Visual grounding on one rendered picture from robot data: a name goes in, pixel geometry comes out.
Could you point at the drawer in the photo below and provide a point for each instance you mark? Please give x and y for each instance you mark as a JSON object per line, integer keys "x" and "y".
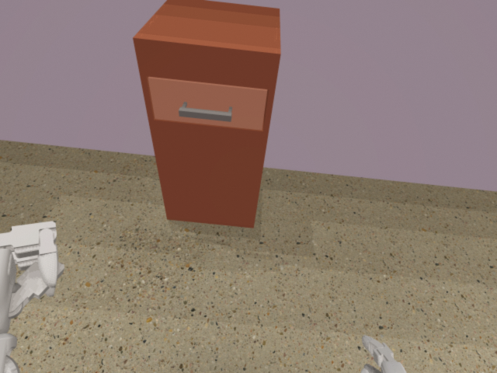
{"x": 168, "y": 95}

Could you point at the left robot forearm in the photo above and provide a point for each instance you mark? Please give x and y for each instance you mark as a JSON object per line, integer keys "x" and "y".
{"x": 8, "y": 342}

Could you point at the robot left hand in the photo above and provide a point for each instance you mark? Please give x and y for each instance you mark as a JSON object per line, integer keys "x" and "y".
{"x": 32, "y": 247}

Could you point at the cabinet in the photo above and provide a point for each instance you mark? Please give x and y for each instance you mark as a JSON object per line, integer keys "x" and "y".
{"x": 210, "y": 174}

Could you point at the robot right hand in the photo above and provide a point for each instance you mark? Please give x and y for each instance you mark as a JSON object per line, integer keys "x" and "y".
{"x": 383, "y": 356}

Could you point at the handle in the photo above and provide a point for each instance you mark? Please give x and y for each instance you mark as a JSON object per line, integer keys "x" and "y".
{"x": 205, "y": 114}

